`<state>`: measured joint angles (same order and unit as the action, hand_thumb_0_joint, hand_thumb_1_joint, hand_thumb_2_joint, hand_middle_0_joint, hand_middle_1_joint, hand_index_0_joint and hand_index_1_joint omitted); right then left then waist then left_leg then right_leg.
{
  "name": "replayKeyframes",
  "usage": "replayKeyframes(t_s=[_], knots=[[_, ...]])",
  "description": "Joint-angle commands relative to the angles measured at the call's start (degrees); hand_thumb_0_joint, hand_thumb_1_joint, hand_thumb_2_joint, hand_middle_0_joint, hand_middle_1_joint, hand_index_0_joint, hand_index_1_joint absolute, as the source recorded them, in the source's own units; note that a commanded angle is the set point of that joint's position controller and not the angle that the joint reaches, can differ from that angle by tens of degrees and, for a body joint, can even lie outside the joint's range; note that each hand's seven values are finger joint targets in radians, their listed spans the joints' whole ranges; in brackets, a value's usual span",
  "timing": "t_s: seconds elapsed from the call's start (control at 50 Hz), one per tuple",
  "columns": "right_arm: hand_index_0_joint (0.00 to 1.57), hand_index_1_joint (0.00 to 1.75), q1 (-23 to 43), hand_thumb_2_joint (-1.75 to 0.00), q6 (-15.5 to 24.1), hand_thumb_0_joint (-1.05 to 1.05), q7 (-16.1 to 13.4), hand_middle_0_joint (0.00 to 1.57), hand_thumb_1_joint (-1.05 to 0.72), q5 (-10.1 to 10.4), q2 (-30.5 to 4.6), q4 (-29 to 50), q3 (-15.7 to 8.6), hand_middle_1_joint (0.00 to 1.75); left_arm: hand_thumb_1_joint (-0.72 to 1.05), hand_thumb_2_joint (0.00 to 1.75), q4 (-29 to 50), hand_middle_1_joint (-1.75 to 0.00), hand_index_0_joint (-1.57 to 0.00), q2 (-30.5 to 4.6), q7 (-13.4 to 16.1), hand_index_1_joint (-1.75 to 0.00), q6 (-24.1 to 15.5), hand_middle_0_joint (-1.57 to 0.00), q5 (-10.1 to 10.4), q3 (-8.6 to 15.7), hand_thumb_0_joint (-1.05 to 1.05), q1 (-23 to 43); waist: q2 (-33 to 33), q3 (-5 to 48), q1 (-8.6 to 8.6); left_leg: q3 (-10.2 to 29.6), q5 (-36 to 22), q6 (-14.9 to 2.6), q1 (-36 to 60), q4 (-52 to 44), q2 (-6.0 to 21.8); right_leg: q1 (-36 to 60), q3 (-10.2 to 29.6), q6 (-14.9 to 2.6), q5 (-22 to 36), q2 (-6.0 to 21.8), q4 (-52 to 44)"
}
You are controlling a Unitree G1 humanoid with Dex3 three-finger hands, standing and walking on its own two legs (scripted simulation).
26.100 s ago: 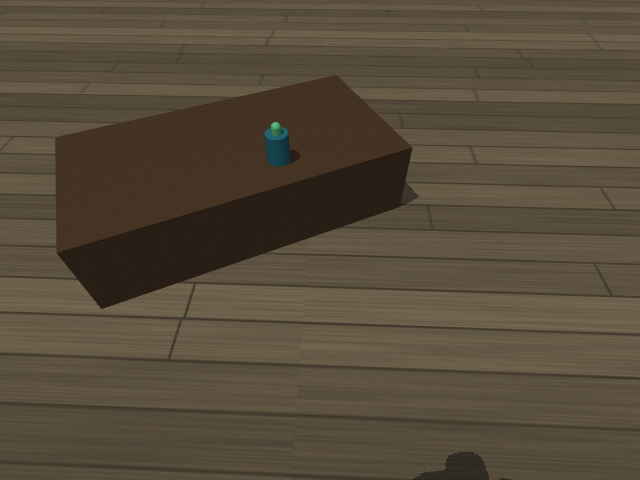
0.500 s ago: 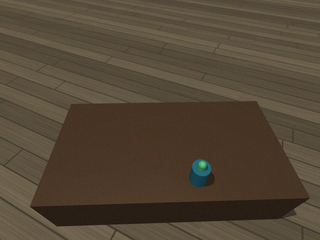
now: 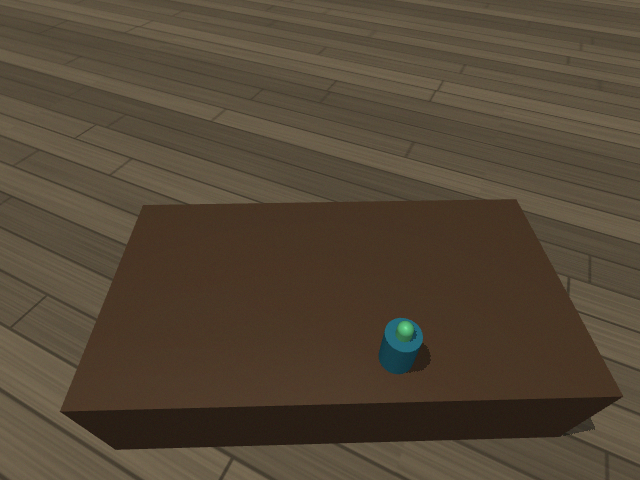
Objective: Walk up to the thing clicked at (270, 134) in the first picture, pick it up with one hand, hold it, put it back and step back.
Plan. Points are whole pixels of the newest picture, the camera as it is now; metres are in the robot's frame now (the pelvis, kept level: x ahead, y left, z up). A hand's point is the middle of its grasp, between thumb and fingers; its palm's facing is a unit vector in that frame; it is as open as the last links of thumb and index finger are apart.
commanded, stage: stand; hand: right
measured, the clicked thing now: (401, 342) +0.48 -0.19 -0.37
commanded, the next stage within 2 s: step back in 2.00 s
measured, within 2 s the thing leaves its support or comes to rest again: neither
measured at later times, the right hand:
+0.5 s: hand out of the picture +0.07 -0.26 -0.16, palm faces -0.02 +0.94 -0.35, open 7.4 cm
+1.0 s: hand out of the picture +0.06 -0.26 -0.16, palm faces -0.03 +0.94 -0.35, open 7.4 cm
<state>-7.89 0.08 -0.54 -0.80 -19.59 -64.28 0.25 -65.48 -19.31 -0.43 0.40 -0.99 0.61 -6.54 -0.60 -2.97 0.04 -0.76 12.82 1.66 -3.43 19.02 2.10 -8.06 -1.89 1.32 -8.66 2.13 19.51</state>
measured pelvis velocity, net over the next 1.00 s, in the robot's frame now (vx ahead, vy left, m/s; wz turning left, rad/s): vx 0.00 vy -0.01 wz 0.01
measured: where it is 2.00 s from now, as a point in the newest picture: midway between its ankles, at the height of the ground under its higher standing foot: outside the picture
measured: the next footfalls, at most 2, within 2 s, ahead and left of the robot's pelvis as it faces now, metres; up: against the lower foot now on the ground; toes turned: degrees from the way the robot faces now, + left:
none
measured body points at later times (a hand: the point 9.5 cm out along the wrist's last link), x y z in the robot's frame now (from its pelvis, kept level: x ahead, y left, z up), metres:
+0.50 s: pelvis +0.00 +0.00 +0.00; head +0.01 +0.00 +0.45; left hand +0.08 +0.30 -0.14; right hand +0.07 -0.30 -0.13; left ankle -0.03 +0.14 -0.75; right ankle +0.02 -0.13 -0.75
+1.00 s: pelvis +0.00 -0.01 +0.00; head +0.01 +0.00 +0.45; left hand +0.07 +0.30 -0.14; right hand +0.07 -0.31 -0.13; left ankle -0.03 +0.14 -0.75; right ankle +0.02 -0.13 -0.75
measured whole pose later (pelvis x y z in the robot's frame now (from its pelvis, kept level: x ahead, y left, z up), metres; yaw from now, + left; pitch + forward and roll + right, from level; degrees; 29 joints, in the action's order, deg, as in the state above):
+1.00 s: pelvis +0.00 -0.01 +0.00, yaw +0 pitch -3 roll +0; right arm -8.0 -0.1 0.0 -0.8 -19.7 -64.3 -0.1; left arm -65.1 -19.9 -0.7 0.0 -0.9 0.7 -7.0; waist -0.5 -3.2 0.0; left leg -0.3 12.6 2.1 -3.2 18.4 2.4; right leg -8.0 -2.4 0.9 -9.0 1.9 19.6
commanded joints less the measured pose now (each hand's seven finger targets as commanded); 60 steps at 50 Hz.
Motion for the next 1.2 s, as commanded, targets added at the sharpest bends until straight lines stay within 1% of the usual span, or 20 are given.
replayKeyframes(t_s=[0.0, 0.02, 0.08, 0.12, 0.18, 0.28, 0.34, 0.42, 0.44, 0.62, 0.64, 0.7, 0.74, 0.84, 0.88, 0.94, 1.0, 1.06, 1.1, 1.18], knots=[[0.20, 0.30, 2.0, -0.90, 1.1, 0.00, -0.6, 0.20, -0.90, -0.1, -12.2, 3.3, -2.4, 0.30, 0.90, 0.90, 3.4, -0.30, -0.20, -11.7, 1.0, -0.30, -1.5, -0.20, 0.1, 2.0, 0.00, 2.8, 0.1, 3.4, 0.02, 3.8, -8.1, -2.05, -3.1, -3.5, 5.5, 3.4, 5.2, -1.72, 6.5, 5.2, -2.7], [0.20, 0.30, 2.1, -0.90, 1.1, 0.00, -0.6, 0.20, -0.90, -0.1, -12.3, 3.3, -2.4, 0.30, 0.90, 0.90, 3.5, -0.30, -0.20, -11.6, 1.0, -0.30, -1.5, -0.20, 0.1, 1.9, 0.00, 2.7, 0.5, 3.3, -0.14, 3.9, -7.7, -2.08, -3.2, -3.7, 5.5, 3.1, 5.2, -1.68, 6.4, 5.2, -2.9], [0.20, 0.30, 2.4, -0.90, 1.1, 0.00, -0.6, 0.20, -0.90, -0.1, -12.3, 3.5, -2.5, 0.30, 0.90, 0.90, 3.7, -0.30, -0.20, -11.5, 1.0, -0.30, -1.6, -0.20, 0.1, 1.9, 0.00, 2.7, 0.2, 4.5, -0.03, 3.9, -10.3, -2.09, -2.1, -3.3, 5.8, 3.7, 4.9, -1.93, 9.2, 5.5, -2.2], [0.20, 0.30, 1.9, -0.90, 1.1, 0.00, -0.6, 0.20, -0.90, -0.1, -12.2, 3.3, -2.4, 0.30, 0.90, 0.90, 3.6, -0.30, -0.20, -11.8, 1.0, -0.30, -1.6, -0.20, 0.2, 1.9, 0.00, 2.8, 0.4, 4.2, 0.19, 3.7, -10.3, -1.97, -2.3, -3.4, 5.7, 3.8, 5.0, -1.93, 10.0, 5.5, -2.3], [0.20, 0.30, 2.3, -0.90, 1.2, 0.00, -0.6, 0.20, -0.90, 0.0, -12.1, 3.2, -2.3, 0.30, 0.90, 0.90, 3.5, -0.30, -0.20, -11.7, 1.0, -0.30, -1.5, -0.20, 0.3, 2.0, 0.00, 2.4, 1.1, 3.2, -0.21, 3.9, -9.5, -1.94, -2.5, -3.9, 5.8, 3.2, 4.9, -1.86, 8.7, 5.4, -2.4], [0.20, 0.30, 2.3, -0.90, 1.2, 0.00, -0.6, 0.20, -0.90, -0.1, -12.3, 3.3, -2.4, 0.30, 0.90, 0.90, 3.8, -0.30, -0.20, -11.9, 0.9, -0.30, -1.5, -0.20, 0.3, 2.1, 0.00, 3.0, 0.5, 3.5, 0.00, 3.8, -9.5, -1.79, -2.5, -4.0, 5.7, 3.4, 5.1, -2.00, 7.9, 5.3, -2.6], [0.20, 0.30, 2.4, -0.90, 1.1, 0.00, -0.5, 0.20, -0.90, 0.0, -12.2, 3.1, -2.4, 0.30, 0.90, 0.90, 3.6, -0.30, -0.20, -11.8, 0.9, -0.30, -1.6, -0.20, 0.3, 2.0, 0.00, 2.6, 0.7, 3.2, -0.27, 4.0, -8.8, -1.86, -2.6, -4.2, 5.9, 3.5, 5.0, -2.12, 7.0, 5.4, -2.6], [0.20, 0.30, 2.4, -0.90, 1.2, 0.00, -0.4, 0.20, -0.90, 0.0, -12.1, 3.3, -2.5, 0.30, 0.90, 0.90, 3.8, -0.30, -0.20, -12.1, 0.9, -0.30, -1.8, -0.20, 0.2, 2.1, 0.00, 2.4, 0.5, 3.6, -0.21, 4.1, -9.6, -2.01, -2.5, -4.0, 5.8, 3.9, 4.9, -1.99, 9.1, 5.5, -2.6], [0.20, 0.30, 2.4, -0.90, 1.1, 0.00, -0.4, 0.20, -0.90, 0.0, -12.1, 3.5, -2.5, 0.30, 0.90, 0.90, 3.9, -0.30, -0.20, -12.3, 1.0, -0.30, -1.8, -0.20, 0.2, 2.1, 0.00, 2.7, 0.2, 4.0, 0.12, 3.8, -9.8, -2.09, -2.2, -3.7, 5.9, 4.1, 5.0, -2.06, 9.8, 5.7, -2.5], [0.20, 0.30, 2.2, -0.90, 1.1, 0.00, -0.3, 0.20, -0.90, 0.0, -12.2, 3.3, -2.5, 0.30, 0.90, 0.90, 3.8, -0.30, -0.20, -12.2, 0.8, -0.30, -1.6, -0.20, 0.4, 2.1, 0.00, 2.6, 0.8, 2.1, -0.27, 4.0, -6.6, -1.98, -3.7, -4.7, 5.6, 3.2, 4.9, -2.05, 5.2, 5.3, -3.2], [0.20, 0.30, 2.5, -0.90, 1.2, 0.00, -0.3, 0.20, -0.90, -0.1, -12.5, 3.4, -2.7, 0.30, 0.90, 0.90, 4.0, -0.30, -0.20, -12.5, 0.8, -0.30, -1.8, -0.20, 0.2, 2.2, 0.00, 2.5, 0.1, 3.3, -0.21, 4.2, -7.2, -2.11, -2.6, -4.4, 5.9, 3.2, 5.0, -2.26, 5.8, 5.5, -2.9], [0.20, 0.30, 2.3, -0.90, 1.2, 0.00, -0.3, 0.20, -0.90, -0.1, -12.3, 3.4, -2.7, 0.30, 0.90, 0.90, 4.1, -0.30, -0.20, -12.4, 0.8, -0.30, -1.8, -0.20, 0.3, 2.2, 0.00, 2.8, 0.6, 2.9, -0.02, 4.1, -6.8, -2.05, -3.1, -4.5, 5.7, 3.2, 5.2, -2.32, 6.2, 5.6, -2.8], [0.20, 0.30, 2.4, -0.90, 1.1, 0.00, -0.2, 0.20, -0.90, -0.1, -12.4, 3.4, -2.7, 0.30, 0.90, 0.90, 4.0, -0.30, -0.20, -12.2, 0.8, -0.30, -1.8, -0.20, 0.3, 2.0, 0.00, 2.2, 0.7, 2.9, -0.19, 4.2, -7.1, -2.12, -2.6, -4.4, 5.8, 2.6, 5.0, -2.20, 5.6, 5.4, -3.2], [0.20, 0.30, 2.3, -0.90, 1.1, 0.00, -0.2, 0.20, -0.90, -0.2, -12.2, 3.4, -2.6, 0.30, 0.90, 0.90, 4.0, -0.30, -0.20, -12.6, 0.7, -0.30, -1.8, -0.20, 0.3, 2.2, 0.00, 2.4, 0.7, 2.0, -0.26, 4.0, -5.3, -1.97, -3.6, -4.8, 5.5, 2.3, 5.2, -2.08, 4.4, 5.3, -3.4], [0.20, 0.30, 1.9, -0.90, 1.1, 0.00, -0.1, 0.20, -0.90, -0.1, -12.1, 3.3, -2.7, 0.30, 0.90, 0.90, 4.0, -0.30, -0.20, -12.3, 0.8, -0.30, -1.8, -0.20, 0.3, 2.0, 0.00, 2.3, 0.3, 2.3, -0.15, 4.2, -5.6, -1.94, -3.2, -4.5, 5.6, 2.2, 5.2, -2.12, 2.5, 5.2, -3.5], [0.20, 0.30, 1.6, -0.90, 1.0, 0.00, -0.1, 0.20, -0.90, -0.1, -11.9, 3.1, -2.6, 0.30, 0.90, 0.90, 3.9, -0.30, -0.20, -12.7, 0.7, -0.30, -1.9, -0.20, 0.3, 2.1, 0.00, 2.2, 0.2, 2.1, 0.01, 4.1, -4.9, -1.93, -3.5, -4.5, 5.4, 2.5, 5.4, -2.21, 3.4, 5.4, -3.6], [0.20, 0.30, 1.9, -0.90, 1.1, 0.00, -0.1, 0.20, -0.90, -0.1, -12.3, 3.3, -2.7, 0.30, 0.90, 0.90, 4.2, -0.30, -0.20, -12.6, 0.7, -0.30, -2.0, -0.20, 0.4, 2.1, 0.00, 2.1, 0.8, 3.6, -0.04, 4.0, -8.2, -1.89, -2.4, -4.0, 5.6, 3.0, 5.3, -2.42, 6.9, 5.6, -2.9], [0.20, 0.30, 1.5, -0.90, 1.1, 0.00, -0.2, 0.20, -0.90, -0.1, -12.3, 3.1, -2.6, 0.30, 0.90, 0.90, 4.1, -0.30, -0.20, -12.4, 0.8, -0.30, -1.9, -0.20, 0.5, 2.0, 0.00, 2.3, 0.5, 3.7, 0.12, 3.7, -8.3, -2.00, -3.0, -3.8, 5.6, 4.0, 5.4, -2.40, 9.0, 5.8, -2.6], [0.20, 0.30, 1.8, -0.90, 1.1, 0.00, -0.1, 0.20, -0.90, 0.0, -12.0, 3.1, -2.5, 0.30, 0.90, 0.90, 3.9, -0.30, -0.20, -12.6, 0.8, -0.30, -1.9, -0.20, 0.6, 2.1, 0.00, 2.0, 0.6, 3.4, -0.04, 4.1, -9.1, -1.78, -2.8, -4.3, 5.7, 3.9, 4.8, -2.27, 8.3, 5.5, -2.3], [0.20, 0.30, 2.0, -0.90, 1.1, 0.00, -0.2, 0.20, -0.90, 0.0, -12.2, 3.3, -2.5, 0.30, 0.90, 0.90, 4.1, -0.30, -0.20, -12.3, 0.9, -0.30, -1.9, -0.20, 0.4, 1.9, 0.00, 2.0, 0.9, 3.8, -0.12, 4.1, -9.8, -1.75, -2.6, -4.1, 5.7, 3.9, 4.7, -2.36, 9.2, 5.6, -2.2]])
